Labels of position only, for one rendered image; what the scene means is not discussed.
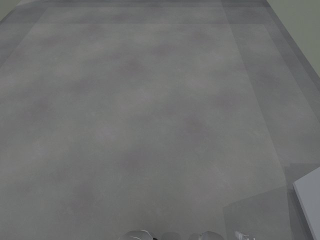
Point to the fridge door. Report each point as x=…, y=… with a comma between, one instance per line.
x=308, y=188

